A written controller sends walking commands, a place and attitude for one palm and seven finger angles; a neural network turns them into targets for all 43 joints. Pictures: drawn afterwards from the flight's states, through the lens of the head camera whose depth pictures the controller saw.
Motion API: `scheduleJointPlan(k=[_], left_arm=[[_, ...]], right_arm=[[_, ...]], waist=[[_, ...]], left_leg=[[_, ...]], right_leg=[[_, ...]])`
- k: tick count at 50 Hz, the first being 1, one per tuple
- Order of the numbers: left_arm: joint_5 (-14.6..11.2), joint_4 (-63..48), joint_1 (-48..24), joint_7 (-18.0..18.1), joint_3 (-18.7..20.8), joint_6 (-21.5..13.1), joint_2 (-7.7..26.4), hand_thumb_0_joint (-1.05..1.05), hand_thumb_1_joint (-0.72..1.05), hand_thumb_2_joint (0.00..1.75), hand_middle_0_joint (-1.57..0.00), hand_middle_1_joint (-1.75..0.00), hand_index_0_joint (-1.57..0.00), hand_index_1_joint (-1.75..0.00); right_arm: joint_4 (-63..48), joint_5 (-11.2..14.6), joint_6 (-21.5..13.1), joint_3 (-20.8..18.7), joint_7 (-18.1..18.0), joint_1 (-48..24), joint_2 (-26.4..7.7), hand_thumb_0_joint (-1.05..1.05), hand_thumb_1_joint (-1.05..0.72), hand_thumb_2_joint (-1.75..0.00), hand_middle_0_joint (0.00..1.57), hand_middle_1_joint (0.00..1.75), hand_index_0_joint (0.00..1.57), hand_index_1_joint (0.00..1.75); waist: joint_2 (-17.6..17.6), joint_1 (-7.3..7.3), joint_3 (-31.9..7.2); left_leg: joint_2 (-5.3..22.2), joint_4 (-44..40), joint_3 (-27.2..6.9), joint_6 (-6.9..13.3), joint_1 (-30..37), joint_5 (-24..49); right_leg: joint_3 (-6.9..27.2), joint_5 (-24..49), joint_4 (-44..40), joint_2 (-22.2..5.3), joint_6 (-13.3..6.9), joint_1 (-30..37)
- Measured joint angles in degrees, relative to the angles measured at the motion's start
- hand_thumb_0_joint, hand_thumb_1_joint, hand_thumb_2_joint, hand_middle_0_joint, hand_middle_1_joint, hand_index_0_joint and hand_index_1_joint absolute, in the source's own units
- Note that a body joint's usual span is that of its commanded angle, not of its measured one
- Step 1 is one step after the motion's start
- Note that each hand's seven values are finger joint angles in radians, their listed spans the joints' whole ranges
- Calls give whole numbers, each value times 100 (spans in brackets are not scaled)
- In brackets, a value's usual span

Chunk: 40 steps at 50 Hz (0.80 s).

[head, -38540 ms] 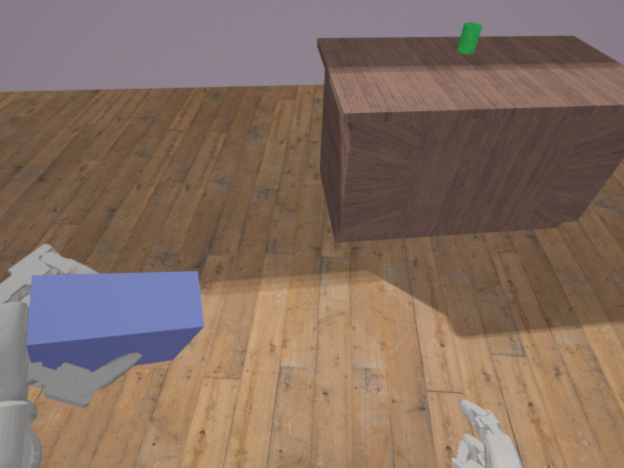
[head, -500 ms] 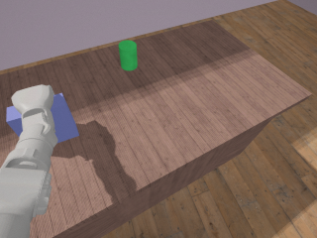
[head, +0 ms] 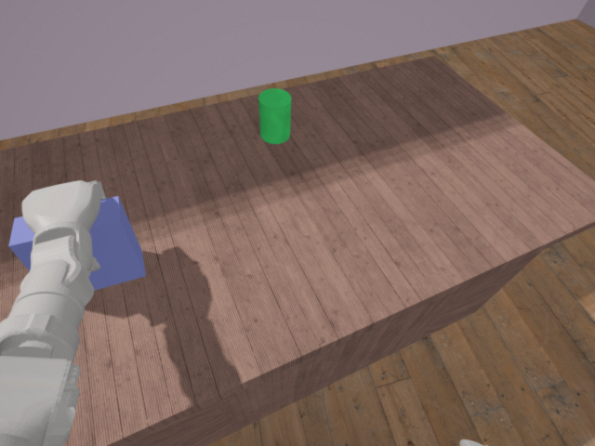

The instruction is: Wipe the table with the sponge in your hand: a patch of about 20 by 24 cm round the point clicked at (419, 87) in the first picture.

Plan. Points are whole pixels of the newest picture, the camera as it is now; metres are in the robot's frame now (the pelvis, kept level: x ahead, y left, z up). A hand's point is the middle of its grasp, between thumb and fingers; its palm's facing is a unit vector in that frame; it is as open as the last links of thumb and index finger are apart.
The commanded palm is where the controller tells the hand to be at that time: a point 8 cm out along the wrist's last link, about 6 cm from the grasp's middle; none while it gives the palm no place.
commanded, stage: wipe back along the first lane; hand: left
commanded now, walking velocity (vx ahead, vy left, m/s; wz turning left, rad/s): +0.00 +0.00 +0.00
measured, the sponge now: (91, 259) +0.38 +0.34 -0.03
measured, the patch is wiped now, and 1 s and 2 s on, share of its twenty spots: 1.00 1.00 1.00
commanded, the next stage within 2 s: lift the sponge slowly off the table in 1.52 s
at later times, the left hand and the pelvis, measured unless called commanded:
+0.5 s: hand (88, 257) +0.35 +0.32 +0.03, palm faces -0.08 +0.00 -1.00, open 10.0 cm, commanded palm +0.32 +0.29 +0.06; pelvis -0.01 -0.01 +0.00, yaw +0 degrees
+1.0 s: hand (96, 290) +0.30 +0.29 +0.03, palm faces -0.03 -0.03 -1.00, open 10.0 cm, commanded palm +0.27 +0.26 +0.06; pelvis +0.00 -0.02 +0.01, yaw +1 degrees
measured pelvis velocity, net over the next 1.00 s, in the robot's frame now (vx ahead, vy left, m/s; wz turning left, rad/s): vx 0.00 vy -0.02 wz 0.01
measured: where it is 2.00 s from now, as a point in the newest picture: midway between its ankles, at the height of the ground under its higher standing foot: outside the picture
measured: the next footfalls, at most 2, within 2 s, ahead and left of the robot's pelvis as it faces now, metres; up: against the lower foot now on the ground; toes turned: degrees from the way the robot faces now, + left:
none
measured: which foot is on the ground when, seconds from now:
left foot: down 0.00-1.00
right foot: down 0.00-1.00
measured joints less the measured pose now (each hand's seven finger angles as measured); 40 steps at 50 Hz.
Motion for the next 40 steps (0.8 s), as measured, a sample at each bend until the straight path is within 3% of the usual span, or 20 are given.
scheduleJointPlan(k=[7,21,31,40], left_arm=[[-116,-549,476,129,-223,195,-208,0,-50,107,-73,-135,-74,-138],[-110,-516,482,165,-440,421,-378,0,-49,107,-73,-135,-73,-139],[-264,-1263,1204,275,-427,630,-540,0,-49,107,-72,-136,-73,-140],[-320,-1916,1740,169,-489,835,-644,0,-49,106,-72,-136,-72,-140]], right_arm=[[24,39,85,-21,12,4,8,0,-91,-89,20,30,20,30],[-51,71,76,94,-97,-138,68,0,-91,-89,20,30,20,30],[-46,108,117,78,-94,-177,8,1,-91,-89,20,30,20,30],[-166,134,39,98,-99,-366,-22,1,-91,-89,20,30,20,30]], waist=[[47,80,1],[18,133,44],[70,218,1],[74,278,35]], left_leg=[[-26,-52,-16,4,157,31],[-40,-118,-24,-40,241,130],[-10,-203,11,-64,459,104],[-12,-321,1,-90,711,117]], right_leg=[[-14,10,-28,-26,6,154],[-30,42,27,-43,-44,185],[19,27,-33,-15,-64,377],[22,24,-118,-16,-93,614]])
